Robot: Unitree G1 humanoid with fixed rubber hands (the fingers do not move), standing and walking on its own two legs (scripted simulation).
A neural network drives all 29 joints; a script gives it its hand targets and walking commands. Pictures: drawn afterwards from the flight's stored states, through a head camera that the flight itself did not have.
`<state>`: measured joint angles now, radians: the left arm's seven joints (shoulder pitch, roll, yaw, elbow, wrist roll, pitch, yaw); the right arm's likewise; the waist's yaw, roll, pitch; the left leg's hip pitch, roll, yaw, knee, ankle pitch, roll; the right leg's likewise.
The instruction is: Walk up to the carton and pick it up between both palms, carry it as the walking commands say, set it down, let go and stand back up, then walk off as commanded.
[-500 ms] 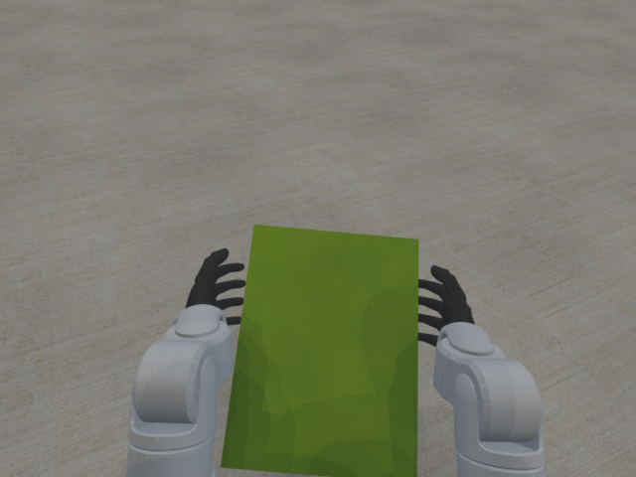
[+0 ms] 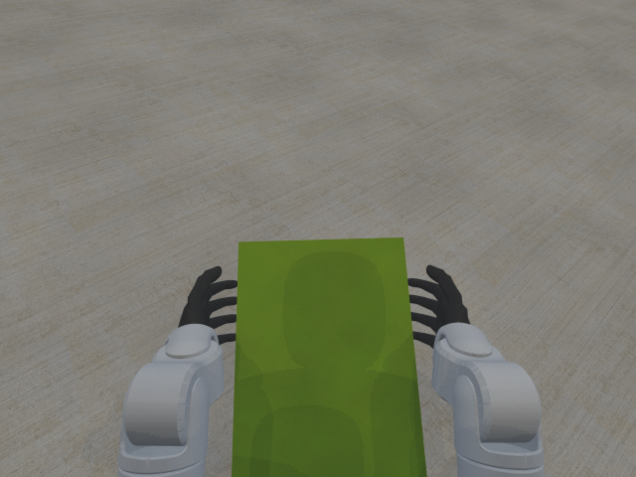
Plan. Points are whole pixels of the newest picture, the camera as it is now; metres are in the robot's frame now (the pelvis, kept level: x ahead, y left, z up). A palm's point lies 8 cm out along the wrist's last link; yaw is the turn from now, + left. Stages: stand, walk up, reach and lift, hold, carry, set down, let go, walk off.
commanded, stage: carry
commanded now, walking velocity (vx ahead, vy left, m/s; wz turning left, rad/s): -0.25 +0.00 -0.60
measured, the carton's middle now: (323, 351) +0.29 +0.00 -0.01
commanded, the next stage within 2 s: none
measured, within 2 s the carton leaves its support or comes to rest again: neither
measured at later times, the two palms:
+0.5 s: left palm (317, 464) +0.14 +0.02 +0.08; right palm out of the picture +0.04 -0.23 +0.08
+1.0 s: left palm out of the picture +0.03 +0.06 +0.11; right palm out of the picture -0.11 -0.17 +0.12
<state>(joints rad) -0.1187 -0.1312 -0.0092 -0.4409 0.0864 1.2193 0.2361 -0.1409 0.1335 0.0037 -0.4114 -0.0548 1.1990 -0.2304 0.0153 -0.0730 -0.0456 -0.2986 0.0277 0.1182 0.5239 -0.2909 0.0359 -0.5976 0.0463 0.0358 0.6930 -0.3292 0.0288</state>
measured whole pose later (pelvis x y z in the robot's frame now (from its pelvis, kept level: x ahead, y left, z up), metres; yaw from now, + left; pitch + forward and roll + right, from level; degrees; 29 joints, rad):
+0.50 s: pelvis -0.15 -0.01 +0.00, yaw -21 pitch +2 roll +1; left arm -0.13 -0.13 -0.01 -0.38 0.10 1.20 0.22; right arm -0.11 0.13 0.00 -0.42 -0.06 1.21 -0.24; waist -0.02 0.00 0.00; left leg -0.61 0.10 0.08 1.19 -0.44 -0.07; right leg -0.38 -0.01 -0.03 0.55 -0.21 -0.03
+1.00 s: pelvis -0.26 +0.07 +0.01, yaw -32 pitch +3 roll -4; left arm -0.11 -0.13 -0.05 -0.45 0.09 1.24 0.26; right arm -0.08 0.13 0.00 -0.44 -0.06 1.20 -0.22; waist 0.01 -0.01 -0.11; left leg -0.33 0.13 0.16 0.53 -0.26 0.03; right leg -0.45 0.02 -0.06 0.96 -0.46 0.05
